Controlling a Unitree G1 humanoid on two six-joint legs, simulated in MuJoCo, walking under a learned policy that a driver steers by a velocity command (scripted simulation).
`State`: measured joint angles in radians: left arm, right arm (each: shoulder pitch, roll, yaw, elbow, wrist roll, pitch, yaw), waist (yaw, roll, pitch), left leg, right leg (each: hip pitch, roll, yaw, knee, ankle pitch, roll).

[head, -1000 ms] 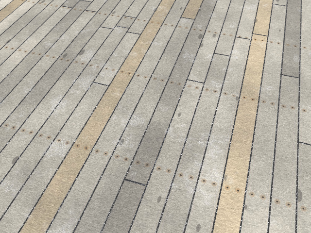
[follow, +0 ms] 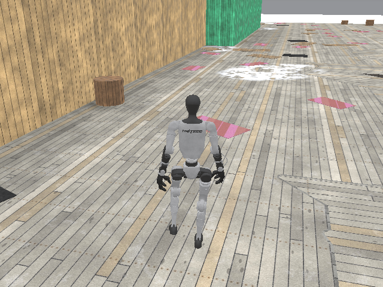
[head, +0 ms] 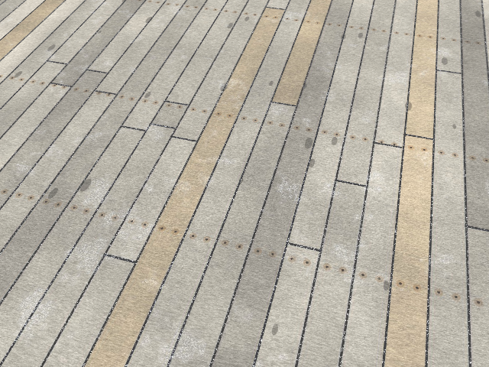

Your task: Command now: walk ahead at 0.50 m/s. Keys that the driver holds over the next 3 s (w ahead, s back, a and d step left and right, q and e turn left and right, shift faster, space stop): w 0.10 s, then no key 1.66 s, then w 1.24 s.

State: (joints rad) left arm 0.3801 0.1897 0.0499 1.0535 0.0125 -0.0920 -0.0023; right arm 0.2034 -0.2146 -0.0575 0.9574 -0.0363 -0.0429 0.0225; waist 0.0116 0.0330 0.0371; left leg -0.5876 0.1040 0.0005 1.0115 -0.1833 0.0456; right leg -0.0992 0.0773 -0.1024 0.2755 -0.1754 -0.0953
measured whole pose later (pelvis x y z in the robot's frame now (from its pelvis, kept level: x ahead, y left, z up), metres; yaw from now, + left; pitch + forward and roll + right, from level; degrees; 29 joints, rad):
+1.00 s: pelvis +0.22 +0.03 +0.00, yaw +0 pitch -1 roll +0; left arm 0.32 0.12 -0.01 1.14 0.01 -0.02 0.04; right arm 0.30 -0.15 0.00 1.11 -0.01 -0.01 -0.03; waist -0.01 0.00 0.01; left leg -0.22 -0.02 0.08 0.37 -0.13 0.06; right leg -0.13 0.01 -0.03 0.39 -0.23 -0.02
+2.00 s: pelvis +0.28 +0.02 -0.01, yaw +0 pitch +0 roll +0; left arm 0.46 0.14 0.03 1.14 0.02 -0.03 0.03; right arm 0.36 -0.14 -0.02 1.11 -0.03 -0.02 0.00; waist 0.02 -0.01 -0.02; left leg -0.30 -0.01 0.07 0.68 -0.40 0.08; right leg -0.08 0.03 -0.01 0.43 -0.34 -0.04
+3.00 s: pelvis +0.80 +0.05 +0.00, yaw +0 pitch +0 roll -1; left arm 0.47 0.15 0.03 1.07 0.01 -0.11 0.00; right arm 0.06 -0.18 -0.04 0.91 -0.02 -0.04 0.03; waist 0.06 0.03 0.05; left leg -0.63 0.10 0.05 0.68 0.00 0.04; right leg 0.07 0.10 -0.10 0.17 -0.25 -0.08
